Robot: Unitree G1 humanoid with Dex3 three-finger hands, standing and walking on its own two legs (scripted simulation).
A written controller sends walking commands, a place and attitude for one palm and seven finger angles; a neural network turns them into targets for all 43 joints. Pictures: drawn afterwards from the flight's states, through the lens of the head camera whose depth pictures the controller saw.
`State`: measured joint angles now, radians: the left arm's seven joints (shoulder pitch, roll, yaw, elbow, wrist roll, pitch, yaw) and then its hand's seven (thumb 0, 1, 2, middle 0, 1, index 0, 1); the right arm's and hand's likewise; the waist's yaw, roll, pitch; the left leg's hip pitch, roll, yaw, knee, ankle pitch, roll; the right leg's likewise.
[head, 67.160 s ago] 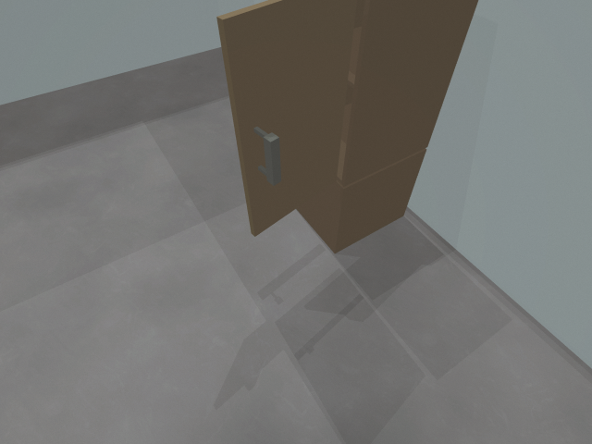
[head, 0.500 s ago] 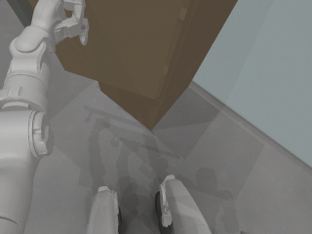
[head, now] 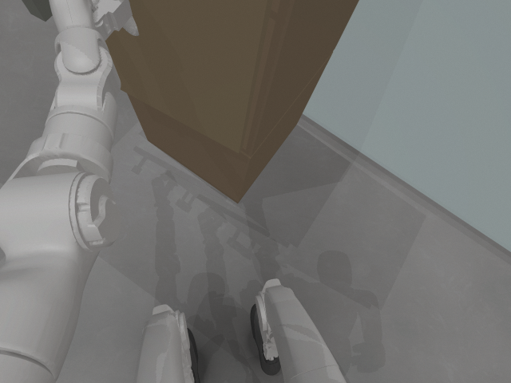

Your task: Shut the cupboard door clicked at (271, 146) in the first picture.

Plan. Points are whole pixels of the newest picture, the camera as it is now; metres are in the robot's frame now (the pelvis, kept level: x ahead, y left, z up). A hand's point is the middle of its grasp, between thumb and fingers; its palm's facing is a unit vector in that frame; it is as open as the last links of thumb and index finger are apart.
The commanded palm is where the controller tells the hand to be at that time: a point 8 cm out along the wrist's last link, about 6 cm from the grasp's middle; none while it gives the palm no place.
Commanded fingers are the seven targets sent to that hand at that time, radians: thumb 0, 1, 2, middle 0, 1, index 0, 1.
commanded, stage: pull the fist back off the door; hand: left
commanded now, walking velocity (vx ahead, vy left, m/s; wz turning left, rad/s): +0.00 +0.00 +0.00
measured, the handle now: out of the picture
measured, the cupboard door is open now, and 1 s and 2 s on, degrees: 7 6 6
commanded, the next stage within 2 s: draw the hand back to the body in 0.66 s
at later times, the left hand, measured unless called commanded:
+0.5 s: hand (129, 56) +0.54 +0.07 +0.09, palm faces +0.05 -1.00 -0.02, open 3.1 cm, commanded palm +0.50 +0.12 +0.10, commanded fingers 0.00 0.90 0.90 -1.30 -1.50 -1.30 -1.50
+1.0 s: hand (88, 84) +0.47 +0.11 +0.13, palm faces +0.07 -1.00 -0.04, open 3.1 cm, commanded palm +0.42 +0.16 +0.14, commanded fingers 0.00 0.90 0.90 -1.30 -1.50 -1.30 -1.50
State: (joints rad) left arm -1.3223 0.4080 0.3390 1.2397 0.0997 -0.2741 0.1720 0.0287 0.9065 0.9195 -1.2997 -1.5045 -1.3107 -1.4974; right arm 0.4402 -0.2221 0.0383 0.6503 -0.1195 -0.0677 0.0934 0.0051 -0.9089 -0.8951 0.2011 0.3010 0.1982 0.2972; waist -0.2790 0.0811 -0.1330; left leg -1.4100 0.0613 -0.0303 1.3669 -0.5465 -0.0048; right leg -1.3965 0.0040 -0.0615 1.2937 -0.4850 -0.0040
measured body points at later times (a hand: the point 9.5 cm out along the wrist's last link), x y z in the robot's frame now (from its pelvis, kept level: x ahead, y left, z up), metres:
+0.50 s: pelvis +0.03 -0.01 +0.04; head +0.18 +0.00 +0.47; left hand +0.53 +0.13 +0.09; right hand +0.05 -0.28 -0.08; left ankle +0.03 +0.12 -0.59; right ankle +0.05 -0.12 -0.59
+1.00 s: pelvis +0.02 +0.00 +0.07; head +0.13 -0.02 +0.50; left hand +0.46 +0.16 +0.13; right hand +0.07 -0.25 -0.07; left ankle +0.03 +0.12 -0.59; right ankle +0.05 -0.12 -0.59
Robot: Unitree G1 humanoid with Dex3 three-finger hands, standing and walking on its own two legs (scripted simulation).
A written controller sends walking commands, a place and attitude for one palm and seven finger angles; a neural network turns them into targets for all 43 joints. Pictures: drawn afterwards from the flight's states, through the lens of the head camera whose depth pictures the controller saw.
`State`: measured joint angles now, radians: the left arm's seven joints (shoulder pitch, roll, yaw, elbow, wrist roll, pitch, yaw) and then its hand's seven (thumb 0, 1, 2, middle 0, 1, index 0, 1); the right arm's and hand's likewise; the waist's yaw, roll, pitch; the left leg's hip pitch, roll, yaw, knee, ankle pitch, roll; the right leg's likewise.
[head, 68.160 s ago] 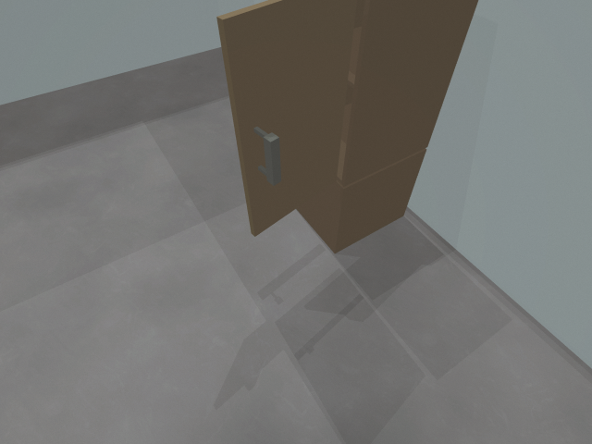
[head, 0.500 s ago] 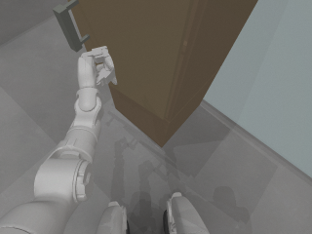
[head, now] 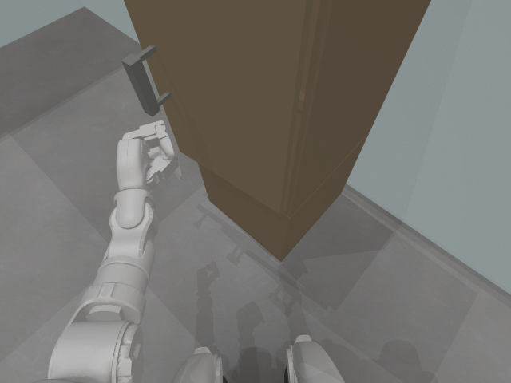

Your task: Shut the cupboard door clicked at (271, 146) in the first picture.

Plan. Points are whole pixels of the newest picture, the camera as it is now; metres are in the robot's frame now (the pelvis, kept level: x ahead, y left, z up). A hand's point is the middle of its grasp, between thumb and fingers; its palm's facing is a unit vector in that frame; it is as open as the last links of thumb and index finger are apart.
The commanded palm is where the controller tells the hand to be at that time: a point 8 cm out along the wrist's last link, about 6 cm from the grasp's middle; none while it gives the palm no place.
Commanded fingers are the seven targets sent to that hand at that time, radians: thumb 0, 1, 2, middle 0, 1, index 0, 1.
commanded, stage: draw the hand back to the body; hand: left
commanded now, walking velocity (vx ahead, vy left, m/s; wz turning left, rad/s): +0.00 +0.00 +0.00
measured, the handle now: (150, 81) +0.67 +0.18 +0.03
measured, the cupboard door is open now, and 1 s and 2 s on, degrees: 6 6 6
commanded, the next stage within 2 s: step back with the hand held close in 1.36 s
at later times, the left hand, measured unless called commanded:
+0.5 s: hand (69, 218) +0.32 +0.19 +0.14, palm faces +0.16 -0.96 -0.24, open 3.2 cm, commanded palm +0.27 +0.24 +0.17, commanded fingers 0.00 0.90 0.90 -0.83 -0.99 -0.83 -0.99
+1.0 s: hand out of the picture +0.22 +0.28 +0.24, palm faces +0.50 -0.75 -0.44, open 6.2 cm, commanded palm +0.17 +0.31 +0.25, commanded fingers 0.00 0.90 0.90 -0.20 -0.30 -0.20 -0.30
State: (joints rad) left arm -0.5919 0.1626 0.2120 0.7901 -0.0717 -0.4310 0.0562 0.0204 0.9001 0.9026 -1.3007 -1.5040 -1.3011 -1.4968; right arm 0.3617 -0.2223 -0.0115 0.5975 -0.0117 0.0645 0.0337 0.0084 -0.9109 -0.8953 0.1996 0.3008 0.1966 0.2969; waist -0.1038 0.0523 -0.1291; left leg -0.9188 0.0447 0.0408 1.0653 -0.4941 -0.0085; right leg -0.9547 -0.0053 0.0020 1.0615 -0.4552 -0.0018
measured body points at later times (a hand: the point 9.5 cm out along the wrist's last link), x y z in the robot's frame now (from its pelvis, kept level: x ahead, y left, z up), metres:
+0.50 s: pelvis +0.03 +0.01 +0.07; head +0.03 -0.01 +0.52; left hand +0.30 +0.24 +0.16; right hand +0.22 -0.21 -0.01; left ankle +0.00 +0.12 -0.66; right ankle +0.02 -0.12 -0.66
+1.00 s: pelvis +0.04 +0.01 +0.08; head +0.02 -0.03 +0.53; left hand +0.19 +0.32 +0.26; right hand +0.24 -0.20 -0.01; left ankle +0.00 +0.12 -0.66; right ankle +0.02 -0.12 -0.66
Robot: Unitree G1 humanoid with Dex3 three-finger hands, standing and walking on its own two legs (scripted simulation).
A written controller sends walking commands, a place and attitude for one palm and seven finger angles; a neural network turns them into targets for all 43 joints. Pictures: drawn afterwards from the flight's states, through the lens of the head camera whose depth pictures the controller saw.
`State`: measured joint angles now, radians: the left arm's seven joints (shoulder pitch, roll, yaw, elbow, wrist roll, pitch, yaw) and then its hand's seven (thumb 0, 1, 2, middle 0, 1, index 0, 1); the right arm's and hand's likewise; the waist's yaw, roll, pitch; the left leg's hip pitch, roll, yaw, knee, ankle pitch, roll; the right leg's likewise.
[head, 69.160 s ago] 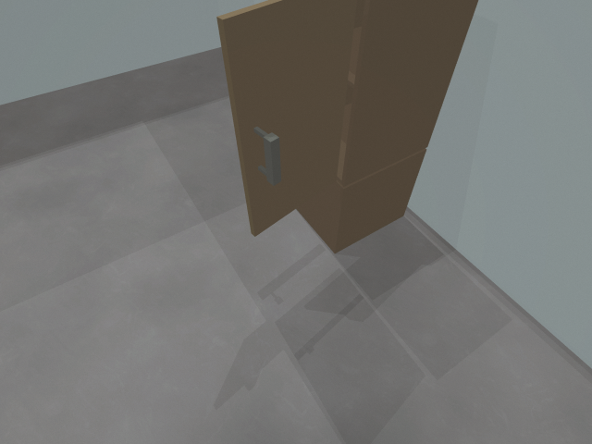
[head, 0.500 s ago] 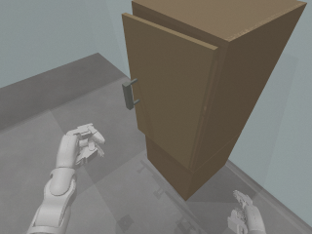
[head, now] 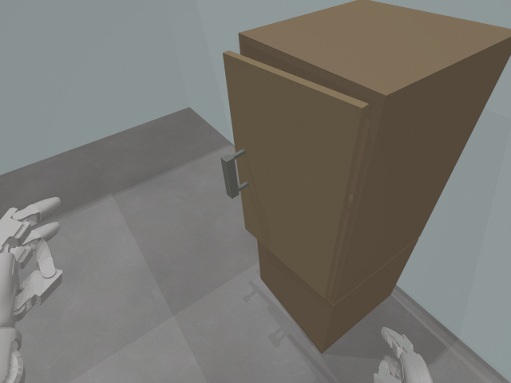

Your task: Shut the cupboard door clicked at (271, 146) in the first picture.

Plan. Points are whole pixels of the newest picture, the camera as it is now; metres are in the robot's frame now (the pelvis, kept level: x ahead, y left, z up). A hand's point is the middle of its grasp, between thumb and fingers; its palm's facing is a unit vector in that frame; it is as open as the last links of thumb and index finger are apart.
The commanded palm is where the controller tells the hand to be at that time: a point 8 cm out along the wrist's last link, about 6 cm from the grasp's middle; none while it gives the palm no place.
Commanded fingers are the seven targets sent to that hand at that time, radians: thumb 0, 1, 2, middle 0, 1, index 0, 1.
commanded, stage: draw the hand back to the body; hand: left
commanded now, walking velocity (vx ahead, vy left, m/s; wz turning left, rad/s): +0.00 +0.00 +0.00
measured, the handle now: (237, 173) +0.63 +0.14 -0.05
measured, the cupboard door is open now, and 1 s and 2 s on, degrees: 6 6 6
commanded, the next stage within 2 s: step back with the hand held close in 0.36 s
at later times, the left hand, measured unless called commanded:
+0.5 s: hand (56, 286) +0.17 +0.26 +0.16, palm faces +0.47 -0.78 -0.41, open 7.4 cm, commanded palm +0.13 +0.29 +0.17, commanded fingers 0.00 0.90 0.90 -0.20 -0.30 -0.20 -0.30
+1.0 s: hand (13, 319) +0.13 +0.29 +0.16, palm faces +0.43 -0.75 -0.50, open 7.4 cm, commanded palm +0.07 +0.32 +0.17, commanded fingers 0.00 0.90 0.90 -0.20 -0.30 -0.20 -0.30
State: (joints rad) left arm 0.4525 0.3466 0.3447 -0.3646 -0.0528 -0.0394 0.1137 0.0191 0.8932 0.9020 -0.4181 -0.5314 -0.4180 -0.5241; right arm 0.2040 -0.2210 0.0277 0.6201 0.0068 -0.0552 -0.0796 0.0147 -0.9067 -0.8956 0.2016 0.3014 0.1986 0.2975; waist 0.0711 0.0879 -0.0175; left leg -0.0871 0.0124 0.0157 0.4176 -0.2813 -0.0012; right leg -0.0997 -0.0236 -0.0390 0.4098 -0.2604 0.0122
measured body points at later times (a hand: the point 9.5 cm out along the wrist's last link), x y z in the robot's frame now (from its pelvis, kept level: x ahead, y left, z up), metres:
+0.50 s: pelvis -0.02 -0.01 +0.00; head -0.04 -0.04 +0.45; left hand +0.14 +0.30 +0.19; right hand +0.17 -0.23 -0.09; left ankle -0.03 +0.12 -0.74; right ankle -0.02 -0.13 -0.74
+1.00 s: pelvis -0.07 +0.02 -0.01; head -0.07 +0.01 +0.44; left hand +0.10 +0.32 +0.18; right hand +0.10 -0.23 -0.09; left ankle -0.03 +0.12 -0.74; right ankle -0.02 -0.13 -0.74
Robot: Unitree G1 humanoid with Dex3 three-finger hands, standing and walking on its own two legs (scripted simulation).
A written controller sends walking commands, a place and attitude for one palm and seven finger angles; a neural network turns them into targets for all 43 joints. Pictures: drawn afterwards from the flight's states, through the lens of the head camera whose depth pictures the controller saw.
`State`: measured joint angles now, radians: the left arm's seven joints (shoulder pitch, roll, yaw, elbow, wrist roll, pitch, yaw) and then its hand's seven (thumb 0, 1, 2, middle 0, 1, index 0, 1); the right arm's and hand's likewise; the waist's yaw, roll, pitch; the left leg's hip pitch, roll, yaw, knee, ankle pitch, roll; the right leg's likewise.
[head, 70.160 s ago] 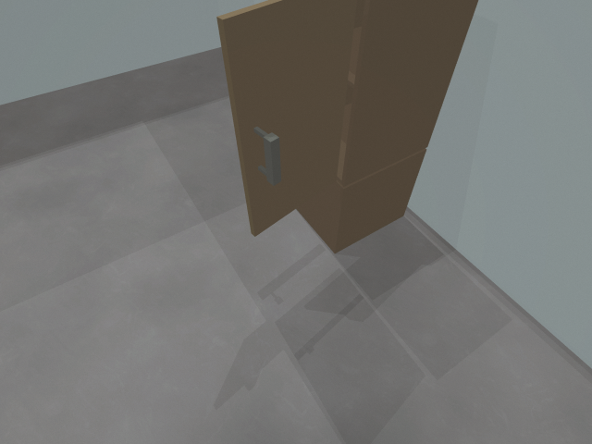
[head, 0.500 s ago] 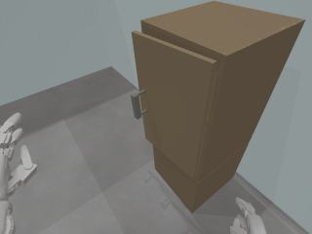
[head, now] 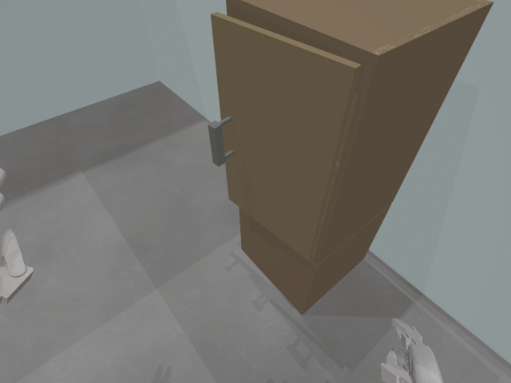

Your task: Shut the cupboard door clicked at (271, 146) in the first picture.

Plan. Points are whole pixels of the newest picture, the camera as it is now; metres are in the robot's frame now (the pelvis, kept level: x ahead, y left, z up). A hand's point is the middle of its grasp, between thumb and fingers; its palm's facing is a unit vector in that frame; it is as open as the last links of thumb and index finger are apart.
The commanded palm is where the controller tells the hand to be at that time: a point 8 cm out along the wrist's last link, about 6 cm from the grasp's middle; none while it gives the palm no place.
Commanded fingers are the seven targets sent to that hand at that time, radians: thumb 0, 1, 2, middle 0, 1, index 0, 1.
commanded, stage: step back with the hand held close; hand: left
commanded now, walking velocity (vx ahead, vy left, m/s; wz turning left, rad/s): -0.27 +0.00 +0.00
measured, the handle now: (223, 140) +0.70 +0.13 -0.04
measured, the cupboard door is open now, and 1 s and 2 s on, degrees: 6 6 6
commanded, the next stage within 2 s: stop stepping back and stand still in 1.02 s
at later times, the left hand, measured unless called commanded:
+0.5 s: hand out of the picture +0.14 +0.26 +0.17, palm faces +0.49 -0.75 -0.44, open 7.4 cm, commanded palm +0.07 +0.30 +0.18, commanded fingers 0.00 0.90 0.90 -0.20 -0.30 -0.20 -0.30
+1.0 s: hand out of the picture +0.04 +0.31 +0.18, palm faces +0.53 -0.76 -0.39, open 7.4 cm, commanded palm -0.02 +0.32 +0.18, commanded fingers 0.00 0.90 0.90 -0.20 -0.30 -0.20 -0.30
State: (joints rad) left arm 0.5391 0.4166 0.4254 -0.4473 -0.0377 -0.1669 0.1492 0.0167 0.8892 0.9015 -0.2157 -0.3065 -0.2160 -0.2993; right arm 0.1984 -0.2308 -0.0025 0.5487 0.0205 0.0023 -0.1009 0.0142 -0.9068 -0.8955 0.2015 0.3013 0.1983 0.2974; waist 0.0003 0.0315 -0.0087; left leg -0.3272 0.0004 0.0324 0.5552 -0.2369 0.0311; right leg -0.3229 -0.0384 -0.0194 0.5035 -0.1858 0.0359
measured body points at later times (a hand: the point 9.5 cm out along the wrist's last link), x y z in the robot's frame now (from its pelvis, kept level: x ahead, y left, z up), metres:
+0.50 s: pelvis -0.06 +0.00 -0.01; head -0.05 +0.01 +0.44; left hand +0.10 +0.30 +0.20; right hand +0.11 -0.25 -0.09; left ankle +0.03 +0.10 -0.73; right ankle +0.05 -0.14 -0.73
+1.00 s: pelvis -0.14 +0.02 +0.00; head -0.14 +0.06 +0.45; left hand +0.01 +0.35 +0.20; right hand +0.08 -0.19 -0.05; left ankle +0.01 +0.10 -0.73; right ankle -0.21 -0.13 -0.69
